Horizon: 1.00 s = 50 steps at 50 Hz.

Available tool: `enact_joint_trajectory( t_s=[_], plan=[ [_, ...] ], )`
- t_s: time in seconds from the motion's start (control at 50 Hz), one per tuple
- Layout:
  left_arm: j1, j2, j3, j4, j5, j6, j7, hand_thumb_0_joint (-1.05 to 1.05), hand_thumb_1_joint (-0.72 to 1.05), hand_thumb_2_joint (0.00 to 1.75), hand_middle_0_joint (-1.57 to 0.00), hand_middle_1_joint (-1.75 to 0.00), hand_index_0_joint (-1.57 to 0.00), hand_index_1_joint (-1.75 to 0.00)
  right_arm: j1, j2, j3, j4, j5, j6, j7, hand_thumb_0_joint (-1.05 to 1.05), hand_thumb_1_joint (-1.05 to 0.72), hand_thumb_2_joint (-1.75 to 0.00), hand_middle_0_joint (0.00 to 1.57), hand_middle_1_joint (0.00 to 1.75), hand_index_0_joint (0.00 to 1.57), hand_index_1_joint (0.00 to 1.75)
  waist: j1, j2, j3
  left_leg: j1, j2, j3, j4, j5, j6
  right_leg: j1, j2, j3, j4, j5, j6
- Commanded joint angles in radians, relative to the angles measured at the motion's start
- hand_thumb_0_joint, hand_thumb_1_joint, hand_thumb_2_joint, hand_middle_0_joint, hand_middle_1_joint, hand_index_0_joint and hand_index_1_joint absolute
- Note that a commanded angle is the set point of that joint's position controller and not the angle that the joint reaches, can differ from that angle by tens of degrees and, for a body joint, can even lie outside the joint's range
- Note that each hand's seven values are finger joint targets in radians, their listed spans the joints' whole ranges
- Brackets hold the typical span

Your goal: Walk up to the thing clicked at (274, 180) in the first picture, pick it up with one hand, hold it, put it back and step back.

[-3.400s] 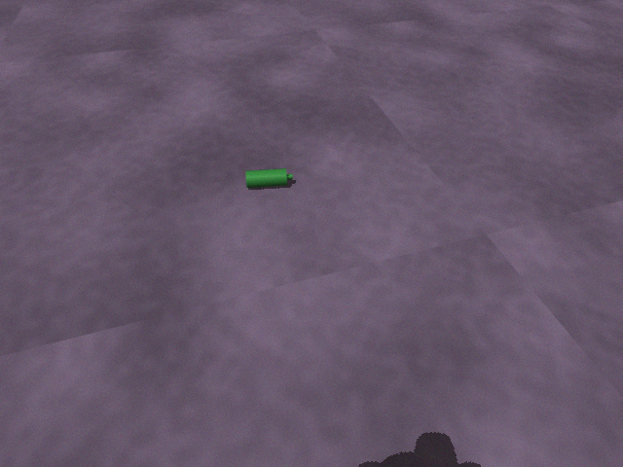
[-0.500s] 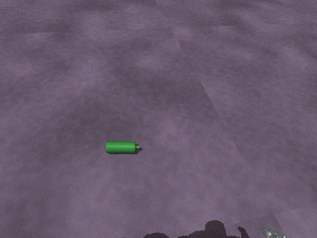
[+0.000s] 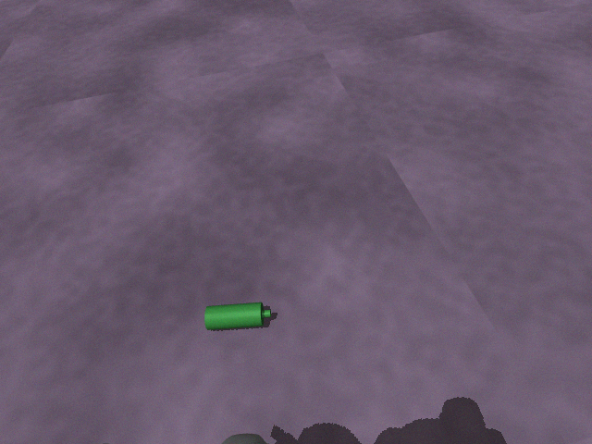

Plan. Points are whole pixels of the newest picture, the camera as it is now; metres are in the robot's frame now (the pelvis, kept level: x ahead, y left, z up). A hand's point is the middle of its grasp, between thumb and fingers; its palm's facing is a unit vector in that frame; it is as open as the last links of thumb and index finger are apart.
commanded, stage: walk up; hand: left
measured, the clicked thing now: (239, 315) +0.63 +0.28 -0.73
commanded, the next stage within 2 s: stand in 1.92 s
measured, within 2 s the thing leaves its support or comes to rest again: neither
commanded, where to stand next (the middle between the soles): +0.23 +0.06 m, yaw +1 degrees
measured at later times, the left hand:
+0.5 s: hand (99, 442) +0.16 +0.34 -0.16, palm faces -0.04 -0.95 -0.32, open 7.4 cm
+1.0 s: hand (127, 389) +0.23 +0.30 -0.14, palm faces -0.06 -0.93 -0.36, open 7.4 cm
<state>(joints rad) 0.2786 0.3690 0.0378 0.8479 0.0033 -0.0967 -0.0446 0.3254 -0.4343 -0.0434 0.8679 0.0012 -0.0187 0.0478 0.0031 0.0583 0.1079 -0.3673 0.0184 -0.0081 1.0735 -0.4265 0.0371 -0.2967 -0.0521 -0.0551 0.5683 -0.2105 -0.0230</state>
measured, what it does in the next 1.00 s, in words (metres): walks ahead: left foot, then right foot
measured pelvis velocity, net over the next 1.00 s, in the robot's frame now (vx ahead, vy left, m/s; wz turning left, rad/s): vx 0.14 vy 0.05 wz -0.02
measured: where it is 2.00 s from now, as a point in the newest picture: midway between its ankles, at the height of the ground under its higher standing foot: outside the picture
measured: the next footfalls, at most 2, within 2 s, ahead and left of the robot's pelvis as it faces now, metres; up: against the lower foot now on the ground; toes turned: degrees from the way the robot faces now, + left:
left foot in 0.34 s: +0.22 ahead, +0.17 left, +0.00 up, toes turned +2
right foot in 0.78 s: +0.21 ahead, -0.07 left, +0.00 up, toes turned -1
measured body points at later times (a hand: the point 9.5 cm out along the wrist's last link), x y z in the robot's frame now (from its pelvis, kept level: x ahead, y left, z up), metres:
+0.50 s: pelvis +0.12 +0.07 +0.00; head +0.15 +0.11 +0.45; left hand +0.16 +0.39 -0.14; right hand +0.22 -0.24 -0.09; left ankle +0.18 +0.17 -0.73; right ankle +0.10 -0.09 -0.67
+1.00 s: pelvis +0.14 +0.05 +0.00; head +0.16 +0.04 +0.45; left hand +0.23 +0.35 -0.12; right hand +0.23 -0.24 -0.14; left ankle +0.18 +0.17 -0.73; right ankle +0.18 -0.07 -0.73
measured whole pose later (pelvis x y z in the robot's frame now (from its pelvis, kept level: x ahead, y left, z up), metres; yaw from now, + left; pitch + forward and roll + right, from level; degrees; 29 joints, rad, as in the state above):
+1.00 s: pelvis +0.14 +0.05 +0.00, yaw -1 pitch -3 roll +0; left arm 0.15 0.35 -0.01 1.01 0.01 -0.02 -0.02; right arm 0.14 -0.36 0.00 1.00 0.01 -0.01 0.02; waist -0.01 0.03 0.10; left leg -0.24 0.01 0.07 0.54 -0.23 0.01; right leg -0.25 -0.02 -0.01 0.56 -0.25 0.00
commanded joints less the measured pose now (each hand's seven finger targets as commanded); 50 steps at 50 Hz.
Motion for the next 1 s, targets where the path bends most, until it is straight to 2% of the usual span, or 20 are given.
enact_joint_trajectory(
  t_s=[0.0, 0.16, 0.24, 0.3, 0.32, 0.34, 0.36, 0.38, 0.44, 0.46, 0.56, 0.68, 0.72, 0.76, 0.8, 0.82, 0.84, 0.88, 0.9, 0.98],
  plan=[
    [0.059, 0.299, 0.085, -0.050, -0.005, -0.021, 0.031, 0.00, 0.90, 0.90, -0.20, -0.30, -0.20, -0.30, 0.079, -0.163, -0.059, -0.047, -0.002, -0.016, -0.002, 0.00, -0.90, -0.90, 0.20, 0.30, 0.20, 0.30, 0.008, -0.221, -0.057, -0.143, 0.040, -0.048, -0.017, 0.119, -0.008, 0.108, -0.192, 0.227, -0.305, 0.049, -0.147],
    [0.106, 0.315, 0.097, -0.074, 0.007, -0.014, 0.026, 0.00, 0.90, 0.90, -0.20, -0.30, -0.20, -0.30, -0.073, -0.155, -0.071, -0.083, -0.030, -0.019, 0.024, 0.00, -0.90, -0.90, 0.20, 0.30, 0.20, 0.30, 0.050, -0.207, 0.002, -0.164, 0.083, -0.009, -0.332, 0.197, -0.049, 0.099, -0.210, 0.176, -0.343, -0.195, -0.188],
    [0.065, 0.313, 0.079, -0.085, 0.006, -0.004, 0.035, 0.00, 0.90, 0.90, -0.20, -0.30, -0.20, -0.30, -0.075, -0.137, -0.067, -0.069, -0.029, -0.031, 0.014, 0.00, -0.90, -0.90, 0.20, 0.30, 0.20, 0.30, 0.028, -0.188, -0.022, 0.003, 0.059, 0.026, -0.422, 0.220, -0.034, 0.018, -0.227, 0.139, -0.228, 0.013, -0.184],
    [0.038, 0.277, 0.053, -0.088, -0.001, 0.012, 0.040, 0.00, 0.90, 0.90, -0.20, -0.30, -0.20, -0.30, 0.013, -0.150, -0.072, -0.031, -0.026, -0.042, -0.004, 0.00, -0.90, -0.90, 0.20, 0.30, 0.20, 0.30, -0.038, -0.091, -0.088, 0.219, 0.012, 0.043, -0.545, 0.250, 0.005, -0.050, -0.175, 0.081, -0.010, 0.118, -0.122],
    [0.072, 0.232, 0.035, -0.089, -0.002, 0.016, 0.039, 0.00, 0.90, 0.90, -0.20, -0.30, -0.20, -0.30, 0.077, -0.201, -0.087, -0.017, -0.030, -0.046, -0.014, 0.00, -0.90, -0.90, 0.20, 0.30, 0.20, 0.30, -0.061, 0.063, -0.142, 0.292, 0.083, -0.074, -0.649, 0.161, 0.040, -0.069, -0.103, 0.022, 0.192, 0.094, -0.081],
    [0.126, 0.161, 0.015, -0.096, -0.011, 0.018, 0.038, 0.00, 0.90, 0.90, -0.20, -0.30, -0.20, -0.30, 0.089, -0.287, -0.104, -0.036, -0.035, -0.053, -0.022, 0.00, -0.90, -0.90, 0.20, 0.30, 0.20, 0.30, -0.045, 0.268, -0.165, 0.364, 0.295, -0.408, -0.734, 0.179, 0.107, -0.219, 0.024, -0.020, 0.398, -0.190, -0.014],
    [0.171, 0.222, 0.032, -0.058, -0.007, 0.035, 0.051, 0.00, 0.90, 0.90, -0.20, -0.30, -0.20, -0.30, 0.056, -0.324, -0.110, -0.059, -0.013, -0.051, -0.024, 0.00, -0.90, -0.90, 0.20, 0.30, 0.20, 0.30, -0.033, 0.188, -0.141, 0.330, 0.378, -0.538, -0.790, 0.135, 0.181, -0.271, 0.051, 0.036, 0.469, -0.352, -0.013],
    [0.144, 0.275, 0.042, -0.032, 0.001, 0.045, 0.060, 0.00, 0.90, 0.90, -0.20, -0.30, -0.20, -0.30, 0.038, -0.317, -0.115, -0.048, -0.001, -0.045, -0.023, 0.00, -0.90, -0.90, 0.20, 0.30, 0.20, 0.30, -0.035, 0.164, -0.096, 0.282, 0.393, -0.561, -0.790, 0.080, 0.231, -0.283, 0.008, 0.071, 0.534, -0.354, -0.024],
    [0.121, 0.262, 0.043, -0.008, -0.009, 0.048, 0.050, 0.00, 0.90, 0.90, -0.20, -0.30, -0.20, -0.30, -0.012, -0.219, -0.078, -0.072, -0.003, -0.052, -0.037, 0.00, -0.90, -0.90, 0.20, 0.30, 0.20, 0.30, -0.011, 0.081, -0.057, 0.204, 0.244, -0.249, -0.749, 0.421, 0.117, -0.222, -0.013, 0.154, 0.476, -0.233, -0.023],
    [0.130, 0.246, 0.041, 0.003, -0.012, 0.051, 0.046, 0.00, 0.90, 0.90, -0.20, -0.30, -0.20, -0.30, -0.010, -0.215, -0.073, -0.064, 0.000, -0.057, -0.039, 0.00, -0.90, -0.90, 0.20, 0.30, 0.20, 0.30, -0.004, 0.107, -0.060, 0.194, 0.219, -0.204, -0.747, 0.489, 0.079, -0.191, -0.009, 0.149, 0.443, -0.194, -0.015],
    [0.100, 0.210, 0.031, 0.033, -0.007, 0.071, 0.051, 0.00, 0.90, 0.90, -0.20, -0.30, -0.20, -0.30, -0.065, -0.178, -0.057, -0.085, -0.005, -0.054, -0.054, 0.00, -0.90, -0.90, 0.20, 0.30, 0.20, 0.30, -0.003, 0.095, -0.106, 0.198, 0.223, -0.110, -0.721, 0.568, 0.150, -0.150, 0.002, 0.112, 0.362, -0.135, 0.017],
    [0.033, 0.188, 0.028, 0.057, -0.006, 0.072, 0.060, 0.00, 0.90, 0.90, -0.20, -0.30, -0.20, -0.30, -0.109, -0.183, -0.047, -0.071, -0.006, -0.033, -0.060, 0.00, -0.90, -0.90, 0.20, 0.30, 0.20, 0.30, -0.002, 0.098, -0.123, 0.139, 0.234, -0.081, -0.615, 0.714, 0.152, -0.013, 0.012, 0.046, 0.174, -0.111, 0.014],
    [0.041, 0.184, 0.028, 0.077, -0.004, 0.070, 0.062, 0.00, 0.90, 0.90, -0.20, -0.30, -0.20, -0.30, -0.137, -0.185, -0.043, -0.068, 0.000, -0.023, -0.060, 0.00, -0.90, -0.90, 0.20, 0.30, 0.20, 0.30, 0.012, 0.077, -0.152, 0.124, 0.238, -0.088, -0.563, 0.649, 0.148, 0.061, 0.023, 0.037, 0.063, -0.077, 0.005],
    [0.040, 0.206, 0.034, 0.096, 0.008, 0.059, 0.063, 0.00, 0.90, 0.90, -0.20, -0.30, -0.20, -0.30, -0.169, -0.146, -0.024, -0.061, 0.011, -0.013, -0.056, 0.00, -0.90, -0.90, 0.20, 0.30, 0.20, 0.30, 0.039, -0.011, -0.151, 0.027, 0.196, -0.081, -0.519, 0.394, 0.076, 0.189, -0.003, 0.095, -0.112, 0.053, -0.021],
    [-0.053, 0.287, 0.044, 0.071, 0.018, 0.040, 0.063, 0.00, 0.90, 0.90, -0.20, -0.30, -0.20, -0.30, -0.136, -0.081, -0.001, -0.043, 0.016, -0.008, -0.053, 0.00, -0.90, -0.90, 0.20, 0.30, 0.20, 0.30, -0.015, -0.222, -0.122, -0.007, 0.039, 0.007, -0.411, 0.058, -0.019, 0.123, -0.242, 0.431, -0.236, 0.139, -0.123],
    [-0.137, 0.317, 0.038, 0.063, 0.011, 0.047, 0.059, 0.00, 0.90, 0.90, -0.20, -0.30, -0.20, -0.30, -0.146, -0.113, -0.014, -0.008, 0.012, -0.002, -0.061, 0.00, -0.90, -0.90, 0.20, 0.30, 0.20, 0.30, -0.014, -0.245, -0.105, 0.114, 0.012, 0.014, -0.391, -0.053, -0.015, -0.029, -0.288, 0.436, -0.226, 0.119, -0.201],
    [-0.180, 0.285, 0.030, 0.058, 0.011, 0.052, 0.055, 0.00, 0.90, 0.90, -0.20, -0.30, -0.20, -0.30, -0.121, -0.127, -0.018, 0.027, 0.006, -0.005, -0.060, 0.00, -0.90, -0.90, 0.20, 0.30, 0.20, 0.30, -0.037, -0.217, -0.095, 0.209, 0.031, -0.007, -0.444, -0.011, -0.012, -0.105, -0.247, 0.382, -0.206, 0.080, -0.166],
    [-0.171, 0.227, 0.012, 0.074, 0.004, 0.052, 0.053, 0.00, 0.90, 0.90, -0.20, -0.30, -0.20, -0.30, -0.165, -0.154, -0.021, 0.055, 0.012, -0.020, -0.050, 0.00, -0.90, -0.90, 0.20, 0.30, 0.20, 0.30, -0.034, -0.179, -0.117, 0.246, 0.076, -0.034, -0.584, 0.187, 0.004, -0.057, -0.131, 0.222, -0.175, 0.082, -0.054],
    [-0.180, 0.217, 0.010, 0.084, 0.001, 0.051, 0.052, 0.00, 0.90, 0.90, -0.20, -0.30, -0.20, -0.30, -0.176, -0.150, -0.019, 0.067, 0.010, -0.023, -0.048, 0.00, -0.90, -0.90, 0.20, 0.30, 0.20, 0.30, -0.029, -0.189, -0.141, 0.234, 0.090, -0.050, -0.611, 0.252, 0.012, -0.002, -0.103, 0.198, -0.160, 0.106, -0.030],
    [-0.197, 0.213, 0.009, 0.122, -0.001, 0.058, 0.045, 0.00, 0.90, 0.90, -0.20, -0.30, -0.20, -0.30, -0.218, -0.136, 0.004, 0.110, 0.000, -0.026, -0.044, 0.00, -0.90, -0.90, 0.20, 0.30, 0.20, 0.30, -0.004, -0.171, -0.113, 0.178, 0.093, -0.055, -0.682, 0.144, 0.007, 0.043, -0.094, 0.212, -0.236, -0.084, -0.021]
  ],
)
